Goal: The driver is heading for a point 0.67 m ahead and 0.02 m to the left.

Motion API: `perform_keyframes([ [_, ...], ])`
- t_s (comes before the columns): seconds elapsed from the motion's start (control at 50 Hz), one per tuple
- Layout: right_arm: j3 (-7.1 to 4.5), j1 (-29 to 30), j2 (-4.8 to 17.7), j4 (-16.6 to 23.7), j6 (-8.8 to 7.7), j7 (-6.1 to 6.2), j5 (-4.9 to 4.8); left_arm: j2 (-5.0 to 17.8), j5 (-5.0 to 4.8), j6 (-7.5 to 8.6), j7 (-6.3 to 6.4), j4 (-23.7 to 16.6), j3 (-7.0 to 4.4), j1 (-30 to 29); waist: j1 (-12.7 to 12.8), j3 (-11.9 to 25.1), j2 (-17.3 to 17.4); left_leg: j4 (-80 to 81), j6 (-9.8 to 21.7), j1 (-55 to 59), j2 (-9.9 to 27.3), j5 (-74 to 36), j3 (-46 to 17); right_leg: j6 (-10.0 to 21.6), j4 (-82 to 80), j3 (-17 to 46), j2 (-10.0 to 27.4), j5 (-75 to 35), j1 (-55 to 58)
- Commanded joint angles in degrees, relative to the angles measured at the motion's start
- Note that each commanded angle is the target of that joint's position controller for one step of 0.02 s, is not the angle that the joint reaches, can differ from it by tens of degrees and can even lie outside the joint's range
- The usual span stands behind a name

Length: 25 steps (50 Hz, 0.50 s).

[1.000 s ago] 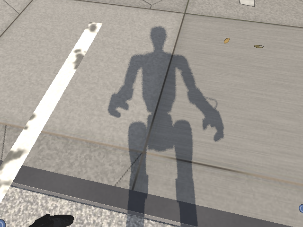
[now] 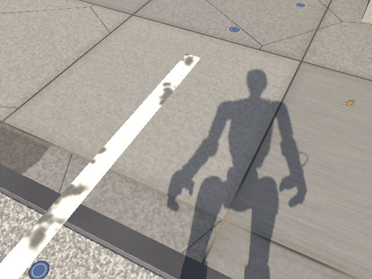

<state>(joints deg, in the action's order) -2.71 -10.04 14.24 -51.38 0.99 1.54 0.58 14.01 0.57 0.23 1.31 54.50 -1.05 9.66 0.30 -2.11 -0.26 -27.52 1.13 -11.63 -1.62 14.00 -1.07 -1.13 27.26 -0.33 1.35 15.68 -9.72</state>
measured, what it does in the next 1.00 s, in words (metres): walks ahead: left foot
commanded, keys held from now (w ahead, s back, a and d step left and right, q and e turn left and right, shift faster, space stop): no key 0.04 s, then w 0.96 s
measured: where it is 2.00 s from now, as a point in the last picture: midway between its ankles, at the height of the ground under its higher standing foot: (197, 244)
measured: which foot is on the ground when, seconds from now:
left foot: down 0.00-0.36, up 0.38-0.70, down 0.72-1.00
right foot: down 0.00-0.74, up 0.76-1.00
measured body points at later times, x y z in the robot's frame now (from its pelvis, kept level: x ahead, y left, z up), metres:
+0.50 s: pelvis +0.11 -0.03 +0.00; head +0.12 -0.04 +0.45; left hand +0.06 +0.23 -0.14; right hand +0.23 -0.29 -0.13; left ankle +0.11 +0.10 -0.66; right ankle +0.00 -0.13 -0.74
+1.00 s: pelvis +0.37 +0.03 +0.01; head +0.38 +0.03 +0.46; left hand +0.52 +0.29 -0.11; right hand +0.39 -0.24 -0.13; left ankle +0.37 +0.11 -0.74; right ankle +0.49 -0.15 -0.66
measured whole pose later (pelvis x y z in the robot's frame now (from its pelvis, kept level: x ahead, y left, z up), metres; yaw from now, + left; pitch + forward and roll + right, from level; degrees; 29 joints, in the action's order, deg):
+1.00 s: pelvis +0.37 +0.03 +0.01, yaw -1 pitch +0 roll +2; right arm -2.6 -17.4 14.2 -56.8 -5.6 -1.1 0.2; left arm 16.2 -0.4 4.4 1.0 50.4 -3.4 9.4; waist -2.7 -0.7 -2.2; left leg -14.9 4.6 -6.7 -4.9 8.4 3.1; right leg 0.6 55.4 2.3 8.3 7.3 -38.4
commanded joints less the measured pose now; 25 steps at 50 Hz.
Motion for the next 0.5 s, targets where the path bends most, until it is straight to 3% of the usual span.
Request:
perform_keyframes([
  [0.02,-1.2,1.38,5.92,1.14,-0.86,0.31,-0.11,6.97,-0.04,0.54,0.34,-1.4,-1.3,-0.36,0.29,1.53,0.6,4.6,0.91,1.77,3.25,-7.55,-3.61,1.18,-5.21,2.21,2.12,-5.64,-2.28],
  [0.04,-1.18,1.27,5.95,0.51,-0.89,0.36,-0.15,6.89,-0.05,0.52,0.37,-1.03,-1.25,-0.26,0.27,1.5,0.6,4.63,0.89,1.83,3.25,-7.64,-3.55,1.19,-5.25,2.12,2.01,-5.69,-2.25],
  [0.08,-1.49,-0.16,6.61,-1.02,-0.69,0.6,-0.66,7.18,-0.58,0.23,0.61,0.09,-1.46,1.14,0.08,1.76,0.52,4.16,1.74,0.82,1.66,9.05,-2.27,2.22,-4.43,0.87,0.4,8.17,-3.34],
  [0.1,-1.73,-0.54,7.13,-1.26,-0.7,0.68,-0.98,7.51,-0.87,0.16,0.79,-0.05,-1.62,0.99,-0.16,-0.29,0.4,4.09,2.61,-1.89,1.55,18.74,-2.59,3.2,-3.91,1.26,0.27,16.43,-5.64],
  [0.14,-1.74,-1.03,7.02,-1.38,-1.67,0.65,-1.36,7.15,-1.2,0.96,0.93,-0.6,-1.53,1.02,-0.33,-4.55,0.75,5.02,4.41,-6.11,3.05,27.04,-5.21,4.82,-3.43,3.14,1.09,23.67,-9.53],
  [0.18,-1.92,-3.14,7.13,-2.25,-3.36,0.22,-1.85,6.45,-1.54,2.57,0.59,-0.67,-1.48,1.44,-0.92,-4.94,1.82,5.88,6.21,-4.85,5.59,26.88,-8.96,5.5,-0.93,3.8,1.55,21.22,-11.45],
  [0.22,-2.4,-6.25,8.48,-3.39,-4.54,-0.36,-2.08,5.16,-1.68,3.98,-0.08,-1.38,-1.33,0.12,-1.97,-3.65,4.97,9.67,9.12,-0.07,10.03,27.98,-16.5,4.97,4.61,1.18,-0.12,15.12,-14.86],
  [0.24,-2.65,-7.33,9.42,-3.84,-4.82,-0.6,-2.08,4.02,-1.87,4.58,-0.48,-1.72,-1.13,-0.21,-1.9,-2.92,8.02,12.95,11.18,1.6,13.29,28.94,-21.96,4.83,8.43,-0.87,-1.39,10.96,-15.43],
  [0.28,-2.59,-5.74,9.78,-3.07,-5.03,-0.83,-2.05,4.16,-2.19,5.35,-0.99,-1.79,-1.12,0.4,-0.56,-3.71,9.06,15.23,12.92,-1.02,15.84,26.66,-25.77,6.59,8.04,-0.83,-1.27,9.2,-12.3],
  [0.32,-2.08,1.95,8.66,-0.45,-4.98,-1.07,-2.46,5.01,-2.35,5.89,-1.38,1.37,-1.48,8.4,4.54,-3.54,7.45,10.33,9.59,-8.34,11.69,16.29,-17.49,8.56,-1.17,0.17,-0.65,5.71,0.01],
  [0.34,-1.37,6.59,6.29,1.68,-5.48,-1.21,-2.48,8.03,-2.1,6.16,-1.4,3.81,-2.45,14.67,7.11,-2.69,0.98,-0.14,5.71,-14.83,6.18,5.11,-8.5,9.97,-5.25,7.43,3.16,4.81,8.29],
  [0.36,-0.89,8.34,4.08,3.8,-6.84,-1.46,-1.79,13.83,-2.29,6.03,-1.43,6.47,-4.35,22.36,8.23,0.21,-12.95,-18.17,1.27,-26.55,-1.18,-1.05,2.12,13.66,-10.87,23.11,11.82,-2.65,22.01],
  [0.38,-1.34,7.38,6.1,3.46,-7.75,-1.65,-1.28,12.09,-1.56,5.84,-1.75,6.47,-3.82,24.21,8.53,0.6,-14.46,-30.28,-0.09,-37.05,-1.55,15.61,0.96,16.94,-12.07,32.48,18.74,-12.95,28.02],
  [0.4,-1.52,5.39,6.52,2.77,-8.03,-2.17,-2.35,8.87,-0.79,5.87,-1.84,5.9,-2.8,22.51,6.14,-0.42,-8.41,-37.8,0.89,-41.93,1.5,16.71,-1.9,17.16,-10.73,30.47,19.63,-15.97,28.79],
  [0.42,-1.15,4.85,5.4,2.42,-7.98,-2.57,-3.18,7.64,-0.48,5.87,-1.94,5.03,-2.45,20.85,4.98,-0.92,-6.01,-41.28,1.72,-44.96,3.46,13.59,-1.98,16.4,-10.88,26.82,18.57,-17.62,29.03],
  [0.46,-1.02,7.78,4.49,3.4,-7.75,-3.0,-2.76,6.17,-0.87,5.25,-2.0,4.47,-1.63,18.77,3.87,-3.61,-3.49,-38.75,2.12,-46.58,6.9,7.42,-0.32,13.56,-13.64,18.84,16.78,-22.88,25.28],
  [0.5,-0.34,9.74,2.38,4.64,-7.46,-3.67,-2.15,4.94,-0.67,4.37,-1.48,3.45,-1.0,16.87,3.03,-4.11,-4.67,-30.74,0.73,-39.59,6.83,1.16,2.36,11.94,-17.0,12.57,12.93,-23.7,17.41],
])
